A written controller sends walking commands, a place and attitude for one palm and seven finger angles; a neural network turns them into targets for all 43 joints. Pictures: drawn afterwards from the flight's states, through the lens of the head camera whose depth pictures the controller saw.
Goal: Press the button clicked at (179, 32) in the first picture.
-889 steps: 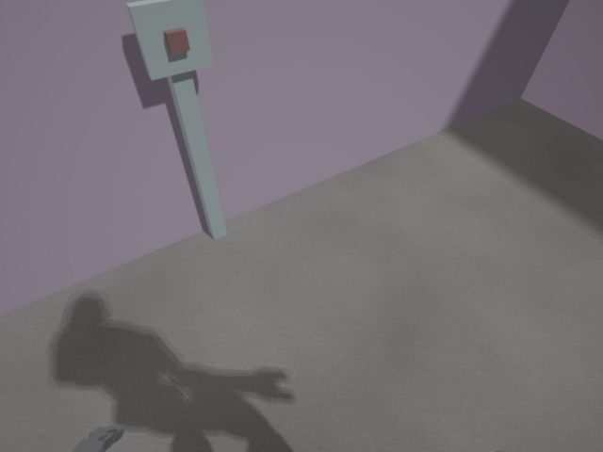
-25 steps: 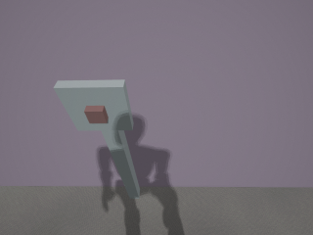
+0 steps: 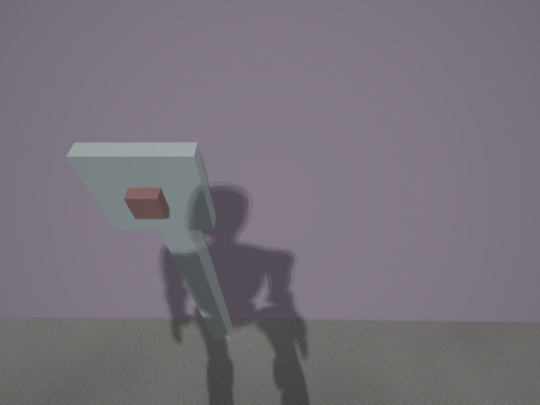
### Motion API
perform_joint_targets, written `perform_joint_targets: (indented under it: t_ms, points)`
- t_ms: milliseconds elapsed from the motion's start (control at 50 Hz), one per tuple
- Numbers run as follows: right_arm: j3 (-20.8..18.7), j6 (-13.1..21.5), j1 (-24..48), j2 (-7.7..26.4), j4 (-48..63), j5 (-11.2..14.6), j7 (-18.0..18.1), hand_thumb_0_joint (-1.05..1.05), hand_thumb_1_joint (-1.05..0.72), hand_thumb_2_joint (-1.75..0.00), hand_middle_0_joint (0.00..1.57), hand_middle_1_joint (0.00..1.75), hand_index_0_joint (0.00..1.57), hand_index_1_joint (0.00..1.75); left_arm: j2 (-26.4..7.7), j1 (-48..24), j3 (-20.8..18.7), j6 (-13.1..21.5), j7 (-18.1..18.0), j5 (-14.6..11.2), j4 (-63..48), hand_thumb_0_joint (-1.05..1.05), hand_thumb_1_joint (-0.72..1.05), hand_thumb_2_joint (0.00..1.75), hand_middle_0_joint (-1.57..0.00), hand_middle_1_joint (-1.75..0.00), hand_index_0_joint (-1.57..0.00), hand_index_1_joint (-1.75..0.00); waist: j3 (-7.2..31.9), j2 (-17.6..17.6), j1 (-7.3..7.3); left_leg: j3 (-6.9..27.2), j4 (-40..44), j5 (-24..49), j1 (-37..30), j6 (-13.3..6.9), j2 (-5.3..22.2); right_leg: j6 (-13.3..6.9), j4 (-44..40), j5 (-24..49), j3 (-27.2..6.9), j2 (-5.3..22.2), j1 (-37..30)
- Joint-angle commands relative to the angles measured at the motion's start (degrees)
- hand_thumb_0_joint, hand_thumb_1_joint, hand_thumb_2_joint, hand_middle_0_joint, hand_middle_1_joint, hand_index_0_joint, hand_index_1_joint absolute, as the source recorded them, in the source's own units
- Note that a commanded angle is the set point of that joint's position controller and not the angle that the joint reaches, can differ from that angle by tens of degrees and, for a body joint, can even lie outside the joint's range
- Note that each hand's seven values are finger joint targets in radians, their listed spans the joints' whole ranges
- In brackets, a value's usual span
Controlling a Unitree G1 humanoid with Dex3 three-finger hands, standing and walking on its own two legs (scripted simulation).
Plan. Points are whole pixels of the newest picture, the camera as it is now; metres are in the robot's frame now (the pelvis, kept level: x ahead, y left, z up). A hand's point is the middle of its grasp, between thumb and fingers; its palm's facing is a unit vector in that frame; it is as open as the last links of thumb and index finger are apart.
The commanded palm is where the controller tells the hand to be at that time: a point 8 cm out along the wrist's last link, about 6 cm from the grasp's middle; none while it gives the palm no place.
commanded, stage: come to a stop and stand still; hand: left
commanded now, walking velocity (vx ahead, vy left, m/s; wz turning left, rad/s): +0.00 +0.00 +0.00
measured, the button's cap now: (148, 201) +0.39 +0.22 +0.08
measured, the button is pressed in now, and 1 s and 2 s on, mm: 0 0 0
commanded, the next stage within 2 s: look again from close up in 0.42 s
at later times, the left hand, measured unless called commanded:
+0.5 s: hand out of the picture -0.02 +0.15 -0.17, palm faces +0.05 -0.98 -0.19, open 7.4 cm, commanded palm none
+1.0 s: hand out of the picture -0.04 +0.14 -0.17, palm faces +0.06 -0.98 -0.18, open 7.4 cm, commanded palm none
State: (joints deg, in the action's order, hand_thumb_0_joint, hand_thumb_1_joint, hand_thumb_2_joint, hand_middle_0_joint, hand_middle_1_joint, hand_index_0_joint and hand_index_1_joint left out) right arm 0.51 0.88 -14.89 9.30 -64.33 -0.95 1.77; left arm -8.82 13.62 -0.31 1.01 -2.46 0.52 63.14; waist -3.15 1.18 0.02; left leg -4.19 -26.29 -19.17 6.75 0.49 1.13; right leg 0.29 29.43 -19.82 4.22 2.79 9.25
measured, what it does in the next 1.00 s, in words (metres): stands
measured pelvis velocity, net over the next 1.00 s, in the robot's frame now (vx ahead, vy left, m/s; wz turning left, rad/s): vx -0.02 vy -0.02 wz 0.01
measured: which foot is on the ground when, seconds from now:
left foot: down 0.00-1.00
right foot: down 0.00-1.00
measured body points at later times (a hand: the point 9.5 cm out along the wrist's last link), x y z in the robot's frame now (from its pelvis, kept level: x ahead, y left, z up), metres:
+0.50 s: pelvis -0.01 -0.02 +0.00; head +0.01 -0.03 +0.45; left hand -0.02 +0.20 -0.16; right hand -0.01 -0.24 -0.16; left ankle -0.06 +0.12 -0.74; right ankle -0.05 -0.11 -0.74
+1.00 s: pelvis -0.02 -0.02 +0.00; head +0.00 -0.02 +0.45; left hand -0.04 +0.20 -0.16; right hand -0.04 -0.22 -0.16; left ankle -0.06 +0.12 -0.74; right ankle -0.05 -0.11 -0.74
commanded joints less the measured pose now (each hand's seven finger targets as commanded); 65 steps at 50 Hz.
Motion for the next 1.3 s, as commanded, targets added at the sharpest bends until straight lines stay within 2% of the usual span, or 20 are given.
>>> perform_joint_targets:
  t_ms: [0, 120, 180, 200, 300, 420, 660, 760, 980, 1120, 1140, 1160, 1180, 1200, 1220, 1240, 1260, 1280]
  points:
    - [-0.9, 0.4, -4.1, 4.2, 0.8, 0.0, 0.4, 0.00, -0.90, -0.90, 0.20, 0.30, 0.20, 0.30, -6.4, 4.1, -1.0, 0.3, -0.2, 0.2, -1.2, 0.00, 0.90, 0.90, -0.20, -0.30, -0.20, -0.30, 1.4, -1.7, -0.05, 3.4, 2.5, 23.1, 0.0, -1.8, 5.0, -2.6, -3.4, 26.6, -3.5, 3.9, -1.6]
    - [-0.8, 0.3, -3.6, 4.2, 0.6, 0.2, 0.5, 0.00, -0.90, -0.90, 0.20, 0.30, 0.20, 0.30, -6.5, 4.9, -1.0, 0.4, -0.1, 0.2, -0.9, 0.00, 0.90, 0.90, -0.20, -0.30, -0.20, -0.30, 2.1, -2.0, 0.08, 2.9, 2.3, 21.8, -0.1, -1.4, 5.1, -2.7, -4.4, 28.3, -4.0, 4.3, -2.5]
    - [-0.8, 0.2, -3.3, 4.0, 0.5, 0.2, 0.5, 0.00, -0.90, -0.90, 0.20, 0.30, 0.20, 0.30, -6.6, 4.9, -0.9, 0.4, 0.0, 0.1, -0.6, 0.00, 0.90, 0.90, -0.20, -0.30, -0.20, -0.30, 0.8, -1.5, 0.09, 2.8, 3.0, 18.6, 0.5, -1.2, 5.0, -2.9, -5.3, 26.2, -4.3, 4.4, -1.7]
    - [-0.8, 0.1, -3.3, 3.7, 0.3, 0.2, 0.5, 0.00, -0.90, -0.90, 0.20, 0.30, 0.20, 0.30, -6.3, 4.9, -0.9, 0.4, 0.0, 0.2, -0.6, 0.00, 0.90, 0.90, -0.20, -0.30, -0.20, -0.30, 0.7, -2.4, 0.04, 2.9, 3.0, 19.4, 0.3, -1.3, 5.2, -2.8, -5.5, 26.2, -4.1, 4.0, -1.8]
    - [-0.7, 0.2, -3.3, 3.6, 0.1, 0.2, 0.5, 0.00, -0.90, -0.90, 0.20, 0.30, 0.20, 0.30, -6.3, 5.5, -0.9, 0.4, 0.1, 0.2, -0.4, 0.00, 0.90, 0.90, -0.20, -0.30, -0.20, -0.30, 1.1, -2.8, 0.18, 2.8, 3.1, 18.6, 0.5, -1.1, 5.2, -2.7, -6.1, 26.6, -4.2, 4.1, -2.3]
    - [-0.7, 0.2, -3.6, 3.4, -0.2, 0.2, 0.6, 0.00, -0.90, -0.90, 0.20, 0.30, 0.20, 0.30, -6.1, 6.0, -0.9, 0.5, 0.1, 0.2, -0.2, 0.00, 0.90, 0.90, -0.20, -0.30, -0.20, -0.30, 0.7, -1.6, 0.28, 2.6, 3.1, 17.6, 1.1, -0.8, 5.2, -2.7, -6.9, 25.9, -4.5, 4.2, -2.2]
    - [-0.5, 0.2, -4.7, 2.6, -0.6, 0.1, 0.5, 0.00, -0.90, -0.90, 0.20, 0.30, 0.20, 0.30, -5.5, 6.0, -0.8, 0.3, 0.3, 0.1, -0.1, 0.00, 0.90, 0.90, -0.20, -0.30, -0.20, -0.30, -2.0, -1.5, 0.53, 3.2, 4.9, 12.9, 3.2, -1.0, 5.1, -2.9, -8.8, 15.2, -4.8, 3.8, 0.0]
    - [-0.6, 0.3, -5.3, 2.3, -0.7, 0.1, 0.4, 0.00, -0.90, -0.90, 0.20, 0.30, 0.20, 0.30, -5.3, 6.4, -0.8, 0.5, 0.4, 0.1, -0.2, 0.00, 0.90, 0.90, -0.20, -0.30, -0.20, -0.30, -1.0, -1.8, 0.57, 3.4, 4.7, 13.0, 3.2, -1.0, 4.9, -3.0, -8.7, 15.3, -4.8, 3.9, -0.4]
    - [-0.6, 0.4, -6.2, 1.7, -0.9, 0.1, 0.5, 0.00, -0.90, -0.90, 0.20, 0.30, 0.20, 0.30, -4.5, 6.9, -0.8, 0.4, 0.4, 0.1, 0.0, 0.00, 0.90, 0.90, -0.20, -0.30, -0.20, -0.30, -2.0, -0.9, 0.60, 3.8, 5.2, 12.6, 4.2, -1.2, 5.0, -3.1, -8.4, 12.8, -4.5, 3.6, 0.7]
    - [-0.7, 0.6, -6.2, 1.7, -1.0, 0.2, 0.6, 0.00, -0.90, -0.90, 0.20, 0.30, 0.20, 0.30, -4.2, 7.4, -0.9, 0.6, 0.3, 0.2, 0.2, 0.00, 0.90, 0.90, -0.20, -0.30, -0.20, -0.30, -0.1, -1.8, 0.58, 3.6, 4.5, 15.7, 2.9, -1.1, 5.2, -2.9, -7.5, 18.1, -4.3, 3.8, -0.5]
    - [-1.6, 1.2, 1.7, 4.8, 3.4, 1.0, 0.0, 0.00, -0.90, -0.90, 0.20, 0.30, 0.20, 0.30, -6.3, 12.3, -1.0, 1.9, -2.0, 0.6, 2.7, 0.00, 0.90, 0.90, -0.20, -0.30, -0.20, -0.30, 0.3, -2.7, 3.04, 0.6, -10.2, 15.5, 7.9, 0.6, 4.9, -0.3, -7.3, 51.0, -10.2, 8.4, -0.7]
    - [-1.5, 11.0, -0.2, 15.4, 23.1, 2.9, 2.3, 0.00, -0.90, -0.90, 0.20, 0.30, 0.20, 0.30, -15.9, -31.3, -1.6, 14.9, -1.1, -11.8, -88.4, 0.00, 0.90, 0.90, -0.23, -0.33, -0.23, -0.33, 28.1, 10.4, -4.87, 1.3, -0.2, 21.4, -6.5, -2.5, -0.7, -2.3, -1.7, 41.6, -7.0, 3.5, -7.1]
    - [-1.0, 15.3, 3.3, 9.0, 19.7, 1.9, 4.0, 0.00, -0.90, -0.90, 0.20, 0.30, 0.20, 0.30, -12.9, -6.7, -3.9, 10.6, -4.3, -6.4, -71.2, 0.00, 0.90, 0.90, -0.25, -0.36, -0.25, -0.36, 27.1, 18.8, 0.65, 0.6, 1.6, 31.4, -8.4, -2.9, 0.4, -3.3, 0.4, 28.4, -4.9, 0.1, -6.1]
    - [-2.0, 16.2, 4.0, 9.7, 16.3, 2.6, 3.8, 0.00, -0.90, -0.90, 0.20, 0.30, 0.20, 0.30, -8.4, -5.3, -2.2, 7.3, -7.1, -7.9, -65.7, 0.00, 0.90, 0.90, -0.28, -0.39, -0.28, -0.39, 19.1, 15.5, -0.80, 1.8, -0.3, 27.2, -2.8, -1.2, 1.7, -2.3, -0.5, 18.8, -1.4, 0.0, -0.4]
    - [-2.2, 16.0, 2.5, 7.4, 16.2, 4.2, 3.2, 0.00, -0.90, -0.90, 0.20, 0.30, 0.20, 0.30, 3.0, 9.6, 4.3, 0.9, -6.9, -7.8, -53.2, 0.00, 0.90, 0.90, -0.31, -0.42, -0.31, -0.42, 10.1, 5.3, -1.46, 3.1, 0.1, 22.8, 2.9, -1.7, 2.2, -1.5, -1.3, 16.4, -0.3, -0.3, 3.7]
    - [-2.2, 16.8, 3.4, 9.3, 20.8, 4.8, 3.3, 0.00, -0.90, -0.90, 0.20, 0.30, 0.20, 0.30, 4.9, 2.7, 7.3, 1.6, -5.1, -9.7, -64.8, 0.00, 0.90, 0.90, -0.34, -0.45, -0.34, -0.45, 4.2, -0.5, -1.76, 4.1, -0.5, 18.4, 5.7, -2.2, 1.8, -0.8, -1.2, 16.1, 0.2, -0.3, 6.0]
    - [-3.2, 18.0, 3.4, 11.3, 21.9, 4.5, 3.7, 0.00, -0.90, -0.90, 0.20, 0.30, 0.20, 0.30, 1.4, 2.5, 5.0, 4.6, -4.1, -10.1, -68.4, 0.00, 0.90, 0.90, -0.36, -0.48, -0.36, -0.48, 6.1, -6.4, -2.62, 3.9, -2.2, 14.3, 6.1, -2.5, 1.1, -0.2, -1.7, 12.4, 0.5, -0.6, 8.9]
    - [-3.4, 19.1, 3.6, 11.9, 23.6, 3.4, 3.8, 0.00, -0.90, -0.90, 0.20, 0.30, 0.20, 0.30, 2.1, 4.7, 5.7, 7.3, -3.2, -9.4, -67.5, 0.00, 0.90, 0.90, -0.39, -0.51, -0.39, -0.51, 3.7, -11.1, -3.20, 4.1, -4.2, 10.9, 8.3, -2.9, 0.2, 0.2, -1.7, 8.1, 0.6, -1.0, 13.2]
